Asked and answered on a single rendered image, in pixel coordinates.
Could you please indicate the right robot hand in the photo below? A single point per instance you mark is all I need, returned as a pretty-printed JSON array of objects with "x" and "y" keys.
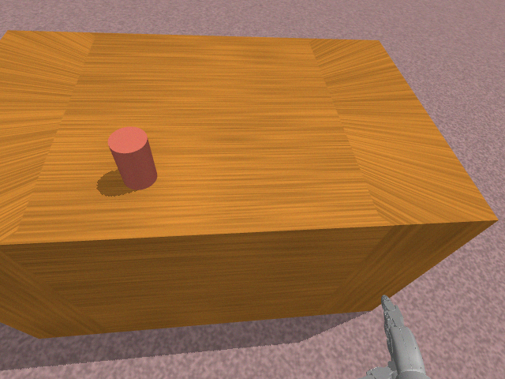
[{"x": 401, "y": 343}]

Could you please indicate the can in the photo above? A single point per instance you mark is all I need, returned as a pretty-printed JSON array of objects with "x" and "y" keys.
[{"x": 133, "y": 156}]

